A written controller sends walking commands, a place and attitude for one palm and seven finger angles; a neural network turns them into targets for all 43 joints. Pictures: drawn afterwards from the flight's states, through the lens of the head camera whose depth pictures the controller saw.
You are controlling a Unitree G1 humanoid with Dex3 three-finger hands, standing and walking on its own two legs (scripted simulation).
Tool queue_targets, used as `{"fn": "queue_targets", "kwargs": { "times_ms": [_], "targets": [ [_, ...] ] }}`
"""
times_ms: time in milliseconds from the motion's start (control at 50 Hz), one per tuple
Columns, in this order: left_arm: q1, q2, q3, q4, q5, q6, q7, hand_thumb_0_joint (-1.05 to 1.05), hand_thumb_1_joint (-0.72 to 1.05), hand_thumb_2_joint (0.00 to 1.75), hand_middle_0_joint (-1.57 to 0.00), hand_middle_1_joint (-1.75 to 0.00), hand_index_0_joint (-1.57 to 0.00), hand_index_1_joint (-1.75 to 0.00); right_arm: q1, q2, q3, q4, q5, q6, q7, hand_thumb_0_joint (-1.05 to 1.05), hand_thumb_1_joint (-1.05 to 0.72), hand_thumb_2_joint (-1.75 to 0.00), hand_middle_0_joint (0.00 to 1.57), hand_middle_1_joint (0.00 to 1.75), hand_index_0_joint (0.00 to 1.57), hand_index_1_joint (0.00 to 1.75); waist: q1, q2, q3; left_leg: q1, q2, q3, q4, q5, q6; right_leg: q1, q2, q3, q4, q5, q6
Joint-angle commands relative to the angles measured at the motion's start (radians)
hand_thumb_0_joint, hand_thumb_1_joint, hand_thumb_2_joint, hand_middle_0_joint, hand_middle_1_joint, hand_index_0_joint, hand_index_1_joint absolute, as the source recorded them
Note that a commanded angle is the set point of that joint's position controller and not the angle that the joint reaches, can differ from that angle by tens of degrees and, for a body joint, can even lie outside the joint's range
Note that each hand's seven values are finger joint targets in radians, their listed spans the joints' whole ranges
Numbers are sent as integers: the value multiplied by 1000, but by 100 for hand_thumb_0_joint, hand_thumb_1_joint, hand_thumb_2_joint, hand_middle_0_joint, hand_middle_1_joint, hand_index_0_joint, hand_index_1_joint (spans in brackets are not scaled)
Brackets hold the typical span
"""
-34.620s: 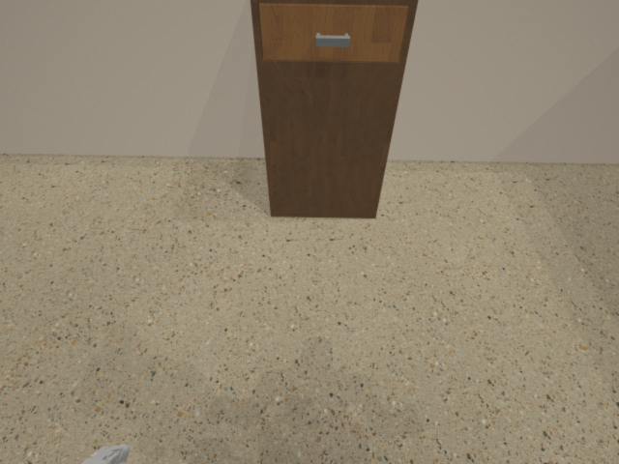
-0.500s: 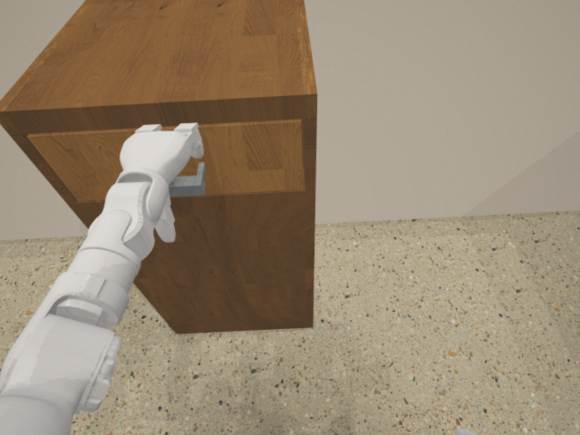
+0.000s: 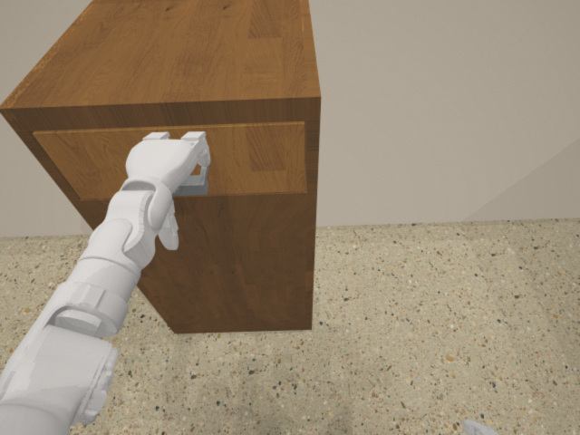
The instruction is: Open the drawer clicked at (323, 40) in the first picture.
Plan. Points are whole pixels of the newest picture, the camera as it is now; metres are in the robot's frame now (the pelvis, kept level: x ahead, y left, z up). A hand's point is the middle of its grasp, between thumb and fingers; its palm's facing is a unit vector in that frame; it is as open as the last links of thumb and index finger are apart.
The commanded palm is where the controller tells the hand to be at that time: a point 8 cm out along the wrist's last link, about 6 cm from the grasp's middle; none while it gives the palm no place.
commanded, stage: re-aim the fingers above the handle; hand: left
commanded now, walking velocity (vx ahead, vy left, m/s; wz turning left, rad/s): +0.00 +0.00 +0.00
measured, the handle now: (178, 177) +0.52 +0.22 +0.05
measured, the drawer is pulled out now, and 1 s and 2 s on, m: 0.00 0.00 0.00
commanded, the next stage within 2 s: lower the fingers behind the handle in 1.14 s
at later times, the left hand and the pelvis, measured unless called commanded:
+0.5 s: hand (195, 182) +0.46 +0.17 +0.09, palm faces -0.03 -0.07 -1.00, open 13.8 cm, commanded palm +0.44 +0.22 +0.16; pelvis +0.00 +0.01 +0.00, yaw -1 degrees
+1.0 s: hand (168, 198) +0.43 +0.20 +0.09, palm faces -0.13 -0.01 -0.99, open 13.8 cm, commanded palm +0.44 +0.21 +0.16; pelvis -0.01 +0.00 +0.00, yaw +1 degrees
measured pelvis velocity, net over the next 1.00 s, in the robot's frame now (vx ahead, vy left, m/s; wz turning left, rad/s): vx -0.01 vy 0.00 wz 0.02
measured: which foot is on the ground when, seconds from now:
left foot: down 0.00-1.00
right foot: down 0.00-1.00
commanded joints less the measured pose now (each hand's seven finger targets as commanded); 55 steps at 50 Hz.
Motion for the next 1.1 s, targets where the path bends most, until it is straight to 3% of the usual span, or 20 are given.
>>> {"fn": "queue_targets", "kwargs": {
  "times_ms": [0, 40, 100, 160, 260, 320, 420, 460, 520, 560, 620, 660, 720, 760, 800, 880, 920, 980, 1060, 1080],
  "targets": [
    [-521, 346, 233, -152, 32, -50, 109, 0, -50, 30, -30, -120, -30, -120, 8, -98, -30, -93, -8, -33, -8, 0, -90, -90, 20, 30, 20, 30, 11, -16, -331, 59, -35, 22, -28, 406, 21, 184, 20, 9, -5, 353, -28],
    [-503, 364, 263, -134, 46, -37, 151, 0, -50, 30, -30, -120, -30, -120, 2, -94, -28, -95, -12, -35, -1, 0, -90, -90, 20, 30, 20, 30, 32, -17, -365, 43, -32, 29, -30, 443, 13, 211, 21, 7, 11, 384, -30],
    [-547, 387, 243, -8, 76, 21, 184, 0, -50, 30, -30, -120, -30, -120, 1, -103, -22, -82, -9, -36, 0, 0, -90, -90, 20, 30, 20, 30, 10, -45, -322, -18, -30, 43, -31, 379, 8, 192, 18, 9, 2, 350, -20],
    [-495, 368, 218, 63, 81, 64, 152, 0, -50, 30, -30, -120, -30, -120, 20, -120, -31, -92, -11, -31, 1, 0, -90, -90, 20, 30, 20, 30, 0, -88, -391, -3, -27, 57, -30, 384, 17, 238, 15, 16, -3, 383, -12],
    [-543, 61, -51, -102, 4, 30, 12, 0, -50, 30, -30, -120, -30, -120, 50, -123, -56, -121, -3, -30, 3, 0, -90, -90, 20, 30, 20, 30, -93, -83, -394, 153, -21, 30, 2, 447, 40, 119, 25, 7, -31, 385, -4],
    [-598, 123, -1, -179, -24, -49, -20, 0, -50, 30, -30, -120, -30, -120, 58, -126, -52, -103, -12, -32, -12, 0, -90, -90, 20, 30, 20, 30, -98, -64, -356, 161, -30, 6, 16, 435, 44, 78, 26, 9, -21, 361, -9],
    [-621, 320, 212, -241, 7, -142, 99, 0, -50, 30, -30, -120, -30, -120, 89, -100, -50, -78, -21, -34, -3, 0, -90, -90, 20, 30, 20, 30, -17, 47, -432, 155, -26, -10, 36, 590, 17, 100, 34, -1, 32, 398, -29],
    [-599, 480, 366, -158, 39, -113, 184, 0, -50, 30, -30, -120, -30, -120, 84, -106, -42, -61, -27, -31, 6, 0, -90, -90, 20, 30, 20, 30, 29, 22, -423, 51, -29, -3, 20, 559, 2, 165, 34, -4, 48, 409, -35],
    [-513, 415, 324, -83, 68, -8, 279, 0, -50, 30, -30, -120, -30, -120, 31, -84, -27, -67, -16, -40, 22, 0, -90, -90, 20, 30, 20, 30, 60, 26, -398, -8, -28, 37, -10, 506, -10, 214, 31, -5, 46, 421, -36],
    [-465, 395, 292, 16, 84, 81, 285, 0, -50, 30, -30, -120, -30, -120, 15, -99, -26, -64, -14, -33, 28, 0, -90, -90, 20, 30, 20, 30, 59, -16, -416, -23, -22, 55, -25, 489, -10, 252, 28, -2, 36, 426, -31],
    [-485, 457, 303, -14, 84, 136, 260, 0, -50, 30, -30, -120, -30, -120, -16, -110, -20, -80, -5, -21, 17, 0, -90, -90, 20, 30, 20, 30, 64, -85, -473, -19, -21, 72, -51, 443, 4, 339, 17, 20, 17, 452, -16],
    [-469, 441, 291, -22, 65, 151, 213, 0, -50, 30, -30, -120, -30, -120, -13, -118, -28, -90, -1, -11, 6, 0, -90, -90, 20, 30, 20, 30, 43, -128, -489, -2, -22, 67, -63, 438, 15, 367, 14, 19, -3, 469, -8],
    [-425, 377, 219, 33, 48, 160, 124, 0, -50, 30, -30, -120, -30, -120, -15, -134, -25, -105, 6, -5, -9, 0, -90, -90, 20, 30, 20, 30, -2, -183, -364, -1, -20, 70, -81, 353, 31, 295, 14, 11, -41, 404, 8],
    [-457, 265, 111, 0, 44, 130, 57, 0, -50, 30, -30, -120, -30, -120, 0, -141, -33, -119, 13, -8, -15, 0, -90, -90, 20, 30, 20, 30, -51, -165, -322, 48, -18, 58, -77, 346, 40, 224, 14, 7, -63, 369, 4],
    [-484, 163, 18, -85, 20, 72, 2, 0, -50, 30, -30, -120, -30, -120, 10, -136, -41, -122, 12, -20, -17, 0, -90, -90, 20, 30, 20, 30, -75, -114, -280, 113, -18, 40, -60, 331, 45, 135, 21, 9, -74, 316, 0],
    [-616, 90, -54, -209, -20, -67, -48, 0, -50, 30, -30, -120, -30, -120, 30, -116, -41, -109, -2, -45, -26, 0, -90, -90, 20, 30, 20, 30, -104, 1, -258, 174, -31, 8, -22, 321, 45, 31, 19, 12, -62, 239, -13],
    [-650, 164, 22, -224, -15, -124, -18, 0, -50, 30, -30, -120, -30, -120, 54, -116, -44, -92, -9, -52, -25, 0, -90, -90, 20, 30, 20, 30, -86, 44, -281, 173, -33, -6, -7, 334, 32, 8, 24, 7, -37, 224, -25],
    [-702, 286, 150, -202, 5, -160, 81, 0, -50, 30, -30, -120, -30, -120, 71, -109, -45, -78, -12, -55, -17, 0, -90, -90, 20, 30, 20, 30, -54, 42, -336, 116, -37, -9, 6, 349, 17, 29, 28, 2, -5, 231, -32],
    [-659, 483, 357, -128, 60, -91, 250, 0, -50, 30, -30, -120, -30, -120, 56, -104, -37, -69, -26, -56, 3, 0, -90, -90, 20, 30, 20, 30, 31, 39, -470, 24, -43, 7, 13, 453, -1, 169, 30, 2, 46, 348, -37],
    [-646, 461, 328, -103, 74, -52, 278, 0, -50, 30, -30, -120, -30, -120, 41, -94, -31, -72, -25, -53, 7, 0, -90, -90, 20, 30, 20, 30, 34, 63, -485, 14, -42, 21, 12, 462, -6, 191, 26, 5, 51, 378, -34]
  ]
}}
